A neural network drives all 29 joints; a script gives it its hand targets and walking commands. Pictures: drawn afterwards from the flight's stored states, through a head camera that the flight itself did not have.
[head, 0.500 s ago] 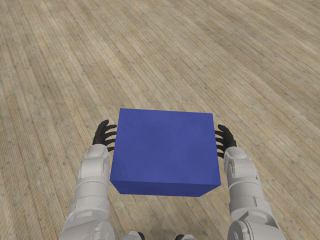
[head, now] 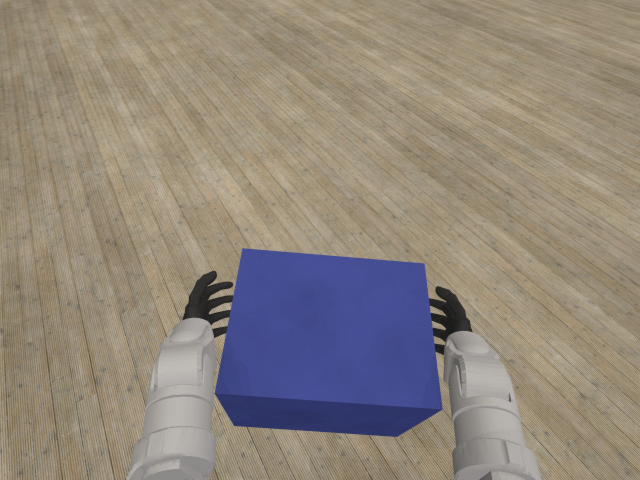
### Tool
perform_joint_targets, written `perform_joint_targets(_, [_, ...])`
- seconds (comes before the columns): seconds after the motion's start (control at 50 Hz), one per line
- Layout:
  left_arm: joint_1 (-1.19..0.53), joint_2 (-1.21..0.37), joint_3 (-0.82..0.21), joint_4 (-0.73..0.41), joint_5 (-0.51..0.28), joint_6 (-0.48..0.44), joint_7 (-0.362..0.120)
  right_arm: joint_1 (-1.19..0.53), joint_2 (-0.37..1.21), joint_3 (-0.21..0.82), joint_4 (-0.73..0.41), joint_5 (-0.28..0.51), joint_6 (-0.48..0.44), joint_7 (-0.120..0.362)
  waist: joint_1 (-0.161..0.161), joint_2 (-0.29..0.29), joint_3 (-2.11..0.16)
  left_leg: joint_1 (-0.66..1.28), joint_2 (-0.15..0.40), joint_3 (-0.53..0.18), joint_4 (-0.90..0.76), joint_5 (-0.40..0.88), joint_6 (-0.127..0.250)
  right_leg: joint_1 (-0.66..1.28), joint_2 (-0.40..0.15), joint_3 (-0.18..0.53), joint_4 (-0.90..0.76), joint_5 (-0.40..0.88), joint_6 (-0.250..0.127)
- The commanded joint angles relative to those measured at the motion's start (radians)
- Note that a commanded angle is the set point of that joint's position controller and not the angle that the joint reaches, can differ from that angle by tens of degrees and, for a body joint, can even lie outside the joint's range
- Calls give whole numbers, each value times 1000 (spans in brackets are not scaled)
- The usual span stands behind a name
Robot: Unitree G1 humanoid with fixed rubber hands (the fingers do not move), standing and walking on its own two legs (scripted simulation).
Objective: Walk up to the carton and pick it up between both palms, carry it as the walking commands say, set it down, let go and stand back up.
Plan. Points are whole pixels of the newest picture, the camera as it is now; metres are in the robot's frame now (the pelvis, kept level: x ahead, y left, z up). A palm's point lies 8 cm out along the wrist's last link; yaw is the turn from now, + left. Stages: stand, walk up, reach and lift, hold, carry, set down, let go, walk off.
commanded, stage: reach and lift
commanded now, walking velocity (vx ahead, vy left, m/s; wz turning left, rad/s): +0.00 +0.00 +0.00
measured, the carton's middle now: (324, 348) +0.32 +0.01 -0.06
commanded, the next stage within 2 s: hold in 1.26 s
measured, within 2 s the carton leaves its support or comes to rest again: neither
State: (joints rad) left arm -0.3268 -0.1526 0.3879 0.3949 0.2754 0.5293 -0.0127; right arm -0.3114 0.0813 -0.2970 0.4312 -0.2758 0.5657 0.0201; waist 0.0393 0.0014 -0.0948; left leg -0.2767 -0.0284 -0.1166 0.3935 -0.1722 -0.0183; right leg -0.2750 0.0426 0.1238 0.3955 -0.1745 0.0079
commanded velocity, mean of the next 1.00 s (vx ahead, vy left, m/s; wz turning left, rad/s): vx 0.00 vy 0.00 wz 0.00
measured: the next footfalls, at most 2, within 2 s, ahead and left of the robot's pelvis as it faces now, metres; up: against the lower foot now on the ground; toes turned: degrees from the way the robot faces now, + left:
none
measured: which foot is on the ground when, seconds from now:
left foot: down 0.00-1.00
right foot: down 0.00-1.00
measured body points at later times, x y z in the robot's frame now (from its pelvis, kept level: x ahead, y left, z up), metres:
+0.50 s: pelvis +0.02 +0.01 +0.01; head -0.04 +0.00 +0.45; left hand +0.30 +0.19 +0.04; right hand +0.31 -0.16 +0.03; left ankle +0.02 +0.13 -0.74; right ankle +0.02 -0.12 -0.74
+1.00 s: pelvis +0.02 +0.00 +0.01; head -0.04 +0.00 +0.45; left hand +0.30 +0.17 +0.04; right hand +0.30 -0.18 +0.04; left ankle +0.02 +0.13 -0.74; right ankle +0.02 -0.12 -0.74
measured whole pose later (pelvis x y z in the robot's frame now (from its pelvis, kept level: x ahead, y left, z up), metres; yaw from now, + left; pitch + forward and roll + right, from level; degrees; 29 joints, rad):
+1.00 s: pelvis +0.02 +0.00 +0.01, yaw +0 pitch -6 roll +0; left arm -0.24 -0.15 0.32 0.26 0.30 0.70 -0.06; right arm -0.21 0.10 -0.25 0.25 -0.30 0.74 0.03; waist 0.01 0.00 -0.04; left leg -0.02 -0.01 -0.12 0.28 -0.16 -0.02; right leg -0.01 0.04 0.11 0.28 -0.16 0.00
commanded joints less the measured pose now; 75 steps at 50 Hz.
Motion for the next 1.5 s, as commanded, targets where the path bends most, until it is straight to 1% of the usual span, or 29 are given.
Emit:
perform_joint_targets(0.0, [-525, -831, -547, 104, -181, 45, -334, -684, 928, 503, -48, 226, -29, 303, 22, -30, -247, 128, -55, 101, -75, -24, 15, 132, 49, -75, -89, -62, -8])
perform_joint_targets(0.04, [-507, -837, -533, 115, -185, 58, -342, -676, 948, 512, -51, 236, -14, 308, 14, -41, -254, 162, -56, 106, -83, -8, 19, 154, 47, -73, -99, -40, -3])
perform_joint_targets(0.06, [-508, -850, -542, 97, -191, 64, -343, -657, 958, 518, -61, 242, -10, 311, 10, -15, -258, 179, -58, 107, -83, 20, 15, 171, 42, -65, -107, -12, -6])
perform_joint_targets(0.1, [-489, -853, -555, 72, -207, 79, -350, -643, 993, 549, -87, 263, 7, 308, 26, -34, -274, 217, -64, 103, -86, 90, 13, 204, 40, -64, -115, 54, 4])
perform_joint_targets(0.16, [-487, -847, -571, 39, -227, 104, -356, -609, 988, 558, -107, 273, 35, 303, -2, -17, -253, 252, -67, 97, -95, 139, 5, 225, 36, -62, -127, 113, 11])
perform_joint_targets(0.2, [-442, -839, -590, 11, -234, 123, -358, -572, 984, 568, -139, 286, 52, 299, 0, -1, -225, 267, -73, 94, -102, 186, 0, 247, 34, -62, -138, 160, 15])
perform_joint_targets(0.24, [-445, -829, -603, -5, -243, 135, -359, -550, 984, 563, -137, 283, 68, 294, -18, -8, -188, 271, -70, 86, -109, 193, -1, 242, 37, -66, -142, 176, 16])
perform_joint_targets(0.28, [-405, -840, -608, -10, -244, 146, -355, -554, 967, 575, -177, 291, 75, 293, -15, -28, -163, 289, -64, 81, -114, 208, -3, 249, 41, -70, -154, 174, 16])
perform_joint_targets(0.34, [-402, -860, -646, -60, -262, 155, -351, -540, 960, 592, -227, 294, 87, 291, -37, -19, -161, 309, -59, 71, -112, 250, -11, 267, 50, -72, -151, 210, 9])
perform_joint_targets(0.4, [-354, -870, -686, -114, -272, 162, -337, -514, 951, 627, -289, 315, 89, 293, -26, 21, -213, 325, -58, 63, -115, 303, -22, 321, 54, -64, -140, 260, 6])
perform_joint_targets(0.42, [-365, -858, -681, -106, -269, 163, -333, -518, 938, 619, -282, 305, 92, 290, -38, -12, -188, 320, -52, 55, -113, 292, -17, 300, 57, -72, -140, 254, 8])
perform_joint_targets(0.48, [-362, -860, -692, -120, -263, 169, -320, -478, 910, 605, -281, 292, 101, 288, -50, 35, -152, 316, -53, 58, -121, 272, -22, 305, 53, -65, -145, 227, 1])
perform_joint_targets(0.5, [-367, -857, -694, -133, -267, 167, -316, -481, 910, 605, -281, 292, 103, 289, -49, 5, -149, 328, -48, 49, -123, 265, -20, 286, 60, -70, -145, 208, 1])
perform_joint_targets(0.58, [-404, -867, -679, -112, -252, 167, -310, -530, 893, 593, -267, 286, 103, 302, -39, 21, -125, 286, -45, 57, -135, 148, -14, 267, 58, -74, -148, 108, -7])
perform_joint_targets(0.66, [-406, -886, -696, -128, -254, 163, -309, -556, 883, 604, -302, 294, 90, 307, -43, 42, -197, 309, -50, 62, -129, 178, -18, 284, 60, -73, -140, 148, -6])
perform_joint_targets(0.78, [-365, -865, -654, -101, -243, 161, -311, -539, 906, 604, -276, 292, 104, 306, -24, -22, -181, 313, -55, 65, -132, 191, -1, 282, 57, -67, -149, 167, 7])
perform_joint_targets(0.86, [-359, -841, -642, -113, -236, 160, -315, -507, 913, 594, -271, 280, 111, 302, -25, -33, -153, 307, -59, 70, -137, 187, 4, 291, 50, -56, -156, 180, 11])
perform_joint_targets(0.98, [-415, -818, -650, -121, -239, 156, -326, -529, 908, 576, -255, 270, 109, 294, -29, -18, -112, 265, -65, 75, -140, 106, 7, 268, 48, -60, -167, 103, 8])
perform_joint_targets(1.0, [-416, -831, -666, -125, -244, 156, -325, -517, 912, 577, -255, 270, 108, 290, -43, -7, -130, 289, -62, 72, -135, 110, 6, 263, 48, -58, -167, 110, 7])
perform_joint_targets(1.06, [-416, -833, -689, -148, -254, 154, -328, -518, 914, 589, -274, 274, 104, 286, -42, -2, -159, 286, -66, 74, -129, 135, 0, 280, 50, -60, -160, 125, 8])
perform_joint_targets(1.22, [-285, -833, -694, -160, -249, 162, -316, -418, 914, 628, -315, 283, 112, 276, -36, -13, -218, 314, -70, 62, -129, 281, -3, 364, 43, -48, -142, 341, 22])
perform_joint_targets(1.24, [-283, -831, -686, -152, -251, 165, -316, -417, 903, 623, -314, 278, 117, 273, -39, -29, -187, 301, -69, 56, -134, 265, 0, 355, 47, -51, -148, 325, 23])
perform_joint_targets(1.32, [-286, -826, -694, -155, -244, 174, -309, -410, 869, 606, -328, 272, 120, 273, -58, 3, -108, 296, -60, 49, -136, 234, -5, 309, 52, -57, -164, 232, 9])
perform_joint_targets(1.34, [-291, -829, -690, -158, -247, 172, -308, -420, 865, 609, -336, 274, 121, 275, -57, -17, -90, 287, -58, 45, -136, 226, -2, 293, 54, -62, -166, 209, 7])
perform_joint_targets(1.36, [-313, -833, -699, -167, -249, 170, -305, -427, 867, 611, -321, 279, 122, 278, -54, 19, -97, 280, -54, 44, -138, 215, -5, 293, 56, -59, -158, 188, 3])
perform_joint_targets(1.4, [-309, -852, -719, -176, -260, 171, -298, -437, 862, 622, -342, 288, 117, 280, -52, 0, -121, 288, -48, 39, -133, 223, -7, 294, 58, -64, -158, 176, 0])
perform_joint_targets(1.42, [-325, -851, -726, -189, -257, 172, -295, -442, 856, 620, -340, 286, 116, 284, -56, 29, -126, 282, -52, 42, -133, 214, -13, 293, 61, -64, -153, 171, -3])
perform_joint_targets(1.44, [-332, -854, -723, -192, -265, 168, -292, -457, 851, 620, -350, 285, 113, 287, -56, -8, -157, 316, -47, 37, -127, 229, -11, 267, 63, -67, -155, 168, -3])
perform_joint_targets(1.48, [-334, -866, -729, -187, -263, 167, -287, -455, 855, 620, -336, 291, 109, 290, -48, 21, -162, 301, -48, 42, -129, 213, -13, 273, 60, -67, -148, 160, -6])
